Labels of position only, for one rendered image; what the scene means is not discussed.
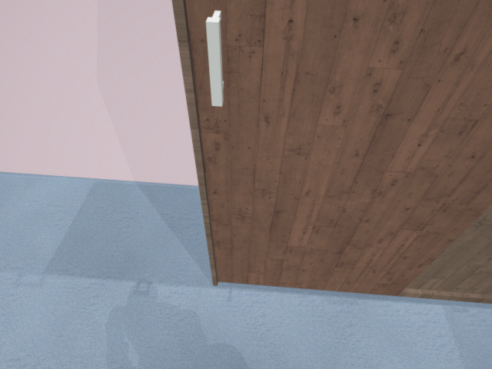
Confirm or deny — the wardrobe door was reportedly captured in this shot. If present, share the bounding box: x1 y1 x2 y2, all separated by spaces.
185 0 492 296
406 205 492 295

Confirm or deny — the handle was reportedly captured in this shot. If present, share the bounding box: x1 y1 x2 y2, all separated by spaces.
206 11 224 107

